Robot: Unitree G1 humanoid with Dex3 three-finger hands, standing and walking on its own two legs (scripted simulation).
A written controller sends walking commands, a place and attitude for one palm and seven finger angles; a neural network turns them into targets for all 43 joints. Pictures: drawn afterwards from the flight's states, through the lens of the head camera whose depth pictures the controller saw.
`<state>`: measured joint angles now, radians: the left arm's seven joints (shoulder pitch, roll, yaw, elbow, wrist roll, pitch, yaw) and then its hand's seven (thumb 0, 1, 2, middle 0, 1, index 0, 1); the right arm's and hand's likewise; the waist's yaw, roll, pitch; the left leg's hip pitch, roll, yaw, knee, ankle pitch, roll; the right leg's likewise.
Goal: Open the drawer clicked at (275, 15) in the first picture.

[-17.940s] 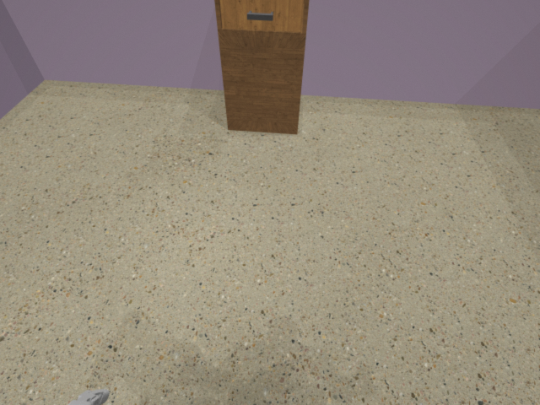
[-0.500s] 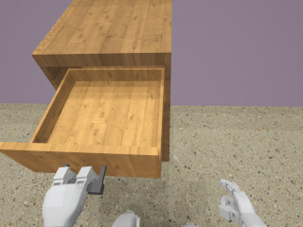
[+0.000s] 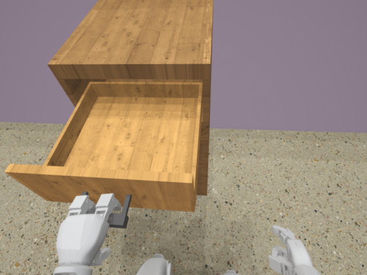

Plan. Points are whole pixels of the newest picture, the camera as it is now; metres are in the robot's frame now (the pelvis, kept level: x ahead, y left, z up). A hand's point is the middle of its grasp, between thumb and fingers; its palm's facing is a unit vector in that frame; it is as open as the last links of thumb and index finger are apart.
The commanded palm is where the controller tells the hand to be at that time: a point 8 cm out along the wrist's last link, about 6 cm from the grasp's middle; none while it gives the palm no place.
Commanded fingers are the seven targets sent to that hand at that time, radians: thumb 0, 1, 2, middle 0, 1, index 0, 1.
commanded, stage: open the thumb to release the handle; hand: left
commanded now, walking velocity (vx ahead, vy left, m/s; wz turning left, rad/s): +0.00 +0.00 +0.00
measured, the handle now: (102, 208) +0.26 +0.20 +0.01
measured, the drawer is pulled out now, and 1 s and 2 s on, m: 0.30 0.30 0.30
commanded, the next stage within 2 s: lift the hand off the handle in 0.08 s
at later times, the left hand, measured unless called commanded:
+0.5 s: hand (97, 238) +0.20 +0.20 -0.01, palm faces +0.03 -0.10 -0.99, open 13.9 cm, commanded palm +0.18 +0.21 +0.04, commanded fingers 0.00 -0.50 0.30 -0.30 -1.20 -0.30 -1.20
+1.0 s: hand (88, 232) +0.20 +0.21 +0.02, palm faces +0.04 -0.12 -0.99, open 13.9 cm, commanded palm +0.18 +0.21 +0.08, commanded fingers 0.00 -0.50 0.30 -0.30 -1.20 -0.30 -1.20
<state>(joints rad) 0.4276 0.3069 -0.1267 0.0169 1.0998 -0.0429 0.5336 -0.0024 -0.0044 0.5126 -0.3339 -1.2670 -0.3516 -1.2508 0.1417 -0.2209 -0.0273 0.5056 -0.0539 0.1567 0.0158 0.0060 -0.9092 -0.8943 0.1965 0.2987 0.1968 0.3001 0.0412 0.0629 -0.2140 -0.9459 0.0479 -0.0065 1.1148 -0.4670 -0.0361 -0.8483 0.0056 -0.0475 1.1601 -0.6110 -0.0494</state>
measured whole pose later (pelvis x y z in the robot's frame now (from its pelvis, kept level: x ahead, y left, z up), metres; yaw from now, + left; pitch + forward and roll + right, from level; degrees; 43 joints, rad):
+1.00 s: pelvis -0.01 +0.01 +0.02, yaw +0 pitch +13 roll +0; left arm 0.40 0.31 -0.16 -0.03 1.07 0.02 0.49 -0.01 -0.49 0.30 -0.36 -1.20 -0.32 -1.20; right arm 0.15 -0.23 -0.03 0.51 -0.04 0.17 0.00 0.01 -0.91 -0.89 0.20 0.30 0.20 0.30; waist 0.04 0.07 -0.18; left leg -0.83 0.04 -0.01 1.02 -0.42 -0.02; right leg -0.72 0.00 -0.05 1.04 -0.55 -0.03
